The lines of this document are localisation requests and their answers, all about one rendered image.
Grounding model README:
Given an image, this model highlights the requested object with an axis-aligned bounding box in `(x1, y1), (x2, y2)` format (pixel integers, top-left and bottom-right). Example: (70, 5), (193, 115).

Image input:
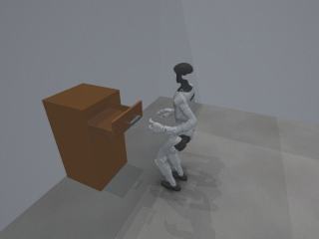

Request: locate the right robot hand
(157, 108), (172, 119)

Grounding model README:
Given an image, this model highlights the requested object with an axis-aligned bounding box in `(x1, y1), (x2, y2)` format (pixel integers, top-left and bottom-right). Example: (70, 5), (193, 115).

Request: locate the handle
(125, 115), (142, 126)

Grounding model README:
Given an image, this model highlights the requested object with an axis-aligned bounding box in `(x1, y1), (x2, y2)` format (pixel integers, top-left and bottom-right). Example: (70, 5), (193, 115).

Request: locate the cabinet
(42, 83), (128, 191)

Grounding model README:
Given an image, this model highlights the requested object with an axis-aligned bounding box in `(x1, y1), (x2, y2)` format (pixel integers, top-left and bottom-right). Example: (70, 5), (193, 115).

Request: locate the left robot upper arm
(173, 93), (197, 125)

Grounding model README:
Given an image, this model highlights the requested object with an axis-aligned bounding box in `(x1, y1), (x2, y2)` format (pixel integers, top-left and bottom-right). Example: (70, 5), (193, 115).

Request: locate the drawer
(86, 101), (143, 141)

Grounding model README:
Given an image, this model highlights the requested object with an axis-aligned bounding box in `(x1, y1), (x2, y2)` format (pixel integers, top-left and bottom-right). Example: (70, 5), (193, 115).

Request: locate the robot head
(173, 63), (193, 93)

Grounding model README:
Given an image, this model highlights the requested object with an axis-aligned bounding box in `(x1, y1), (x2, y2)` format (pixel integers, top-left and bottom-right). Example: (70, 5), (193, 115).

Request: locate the robot right foot
(171, 170), (187, 181)

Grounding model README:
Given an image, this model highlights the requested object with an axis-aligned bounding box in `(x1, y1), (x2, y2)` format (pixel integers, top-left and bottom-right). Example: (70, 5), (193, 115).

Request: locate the left robot hand
(149, 119), (163, 134)

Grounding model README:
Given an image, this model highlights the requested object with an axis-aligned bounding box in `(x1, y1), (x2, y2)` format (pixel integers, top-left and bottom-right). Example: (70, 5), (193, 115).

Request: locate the left robot forearm
(162, 119), (195, 135)

